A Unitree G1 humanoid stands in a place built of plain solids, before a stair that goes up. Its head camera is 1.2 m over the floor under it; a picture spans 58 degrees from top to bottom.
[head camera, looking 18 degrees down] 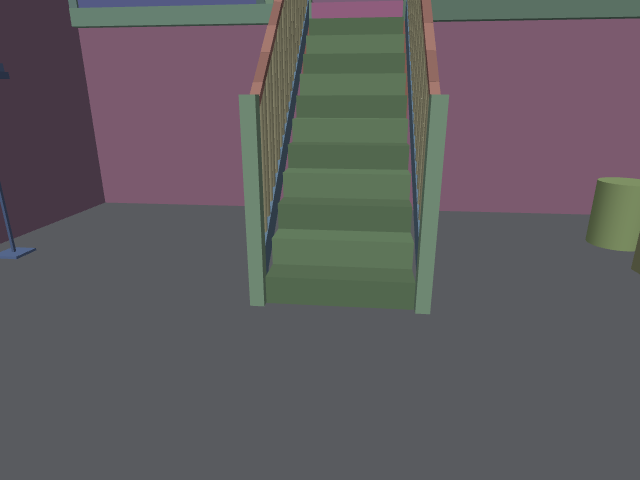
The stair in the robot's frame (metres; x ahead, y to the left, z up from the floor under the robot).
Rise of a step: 0.18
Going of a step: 0.22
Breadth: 0.90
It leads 6 degrees to the right of straight ahead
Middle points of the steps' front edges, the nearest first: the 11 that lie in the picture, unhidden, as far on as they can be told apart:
2.39 -0.11 0.18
2.60 -0.14 0.35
2.82 -0.16 0.53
3.03 -0.18 0.70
3.25 -0.20 0.88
3.47 -0.23 1.06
3.68 -0.25 1.23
3.90 -0.27 1.41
4.11 -0.29 1.58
4.33 -0.32 1.76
4.55 -0.34 1.94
